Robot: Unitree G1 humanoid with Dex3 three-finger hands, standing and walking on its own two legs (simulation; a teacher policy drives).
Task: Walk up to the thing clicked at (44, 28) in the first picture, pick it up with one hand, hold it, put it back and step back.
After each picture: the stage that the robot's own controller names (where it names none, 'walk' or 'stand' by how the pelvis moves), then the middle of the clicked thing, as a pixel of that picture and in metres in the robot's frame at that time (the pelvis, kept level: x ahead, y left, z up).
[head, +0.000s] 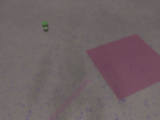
stand; (45, 26) +1.66 +0.46 -0.72
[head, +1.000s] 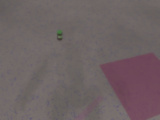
walk; (59, 35) +1.58 +0.21 -0.70
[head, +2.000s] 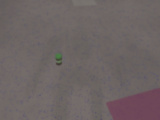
walk; (58, 59) +1.10 +0.20 -0.71
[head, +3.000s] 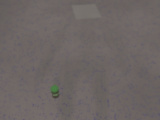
walk; (55, 91) +0.71 +0.22 -0.71
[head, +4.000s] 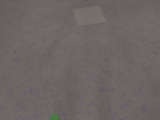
stand; out of the picture +0.43 +0.22 -0.69
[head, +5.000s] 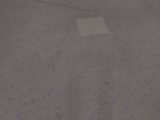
stand; out of the picture +0.38 +0.22 -0.72
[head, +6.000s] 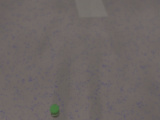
walk; (54, 111) +0.46 +0.15 -0.70
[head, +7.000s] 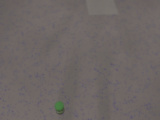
walk; (59, 108) +0.46 +0.16 -0.68
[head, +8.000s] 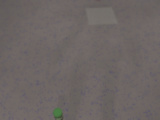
stand; (58, 114) +0.47 +0.20 -0.69
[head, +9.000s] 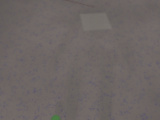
stand; out of the picture +0.46 +0.20 -0.72
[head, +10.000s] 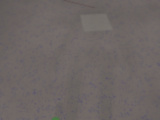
stand; out of the picture +0.44 +0.20 -0.72
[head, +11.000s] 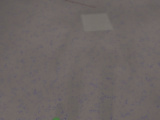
go down; out of the picture +0.44 +0.20 -0.72
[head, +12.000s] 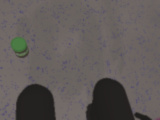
go down; (20, 48) +0.52 +0.21 -0.34
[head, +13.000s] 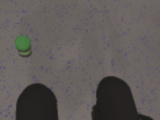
approach; (24, 47) +0.52 +0.20 -0.30
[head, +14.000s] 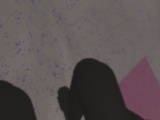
close in; out of the picture +0.50 +0.26 -0.23
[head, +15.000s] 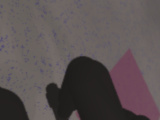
close; out of the picture +0.49 +0.28 -0.24
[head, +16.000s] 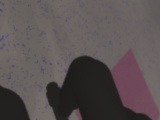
lift; out of the picture +0.48 +0.26 -0.25
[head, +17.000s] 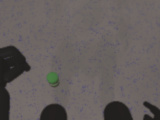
lift; (53, 79) +0.48 +0.17 -0.48
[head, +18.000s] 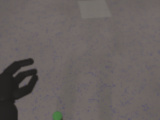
go down; (58, 118) +0.42 +0.16 -0.66
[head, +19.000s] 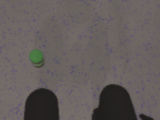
stand; (37, 59) +0.49 +0.18 -0.39
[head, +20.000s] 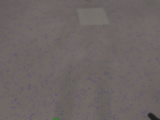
stand; out of the picture +0.42 +0.14 -0.64
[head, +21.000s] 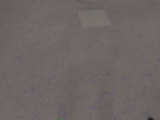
stand; out of the picture +0.42 +0.15 -0.66
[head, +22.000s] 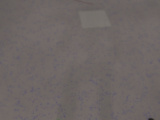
stand; out of the picture +0.42 +0.15 -0.66
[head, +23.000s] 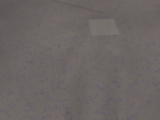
stand; out of the picture +0.44 +0.15 -0.72
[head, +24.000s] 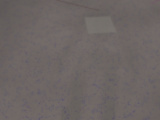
stand; out of the picture +0.43 +0.17 -0.72
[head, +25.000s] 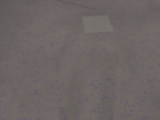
stand; out of the picture +0.42 +0.18 -0.72
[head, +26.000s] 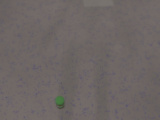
walk; (60, 102) +0.47 +0.13 -0.69
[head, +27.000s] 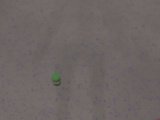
walk; (56, 79) +0.68 +0.21 -0.70
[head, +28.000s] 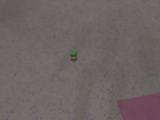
stand; (73, 55) +1.05 +0.16 -0.70
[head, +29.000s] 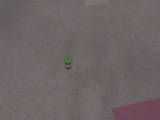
stand; (67, 63) +1.03 +0.15 -0.72
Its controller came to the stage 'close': yes
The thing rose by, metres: 0.01
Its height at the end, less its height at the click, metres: +0.00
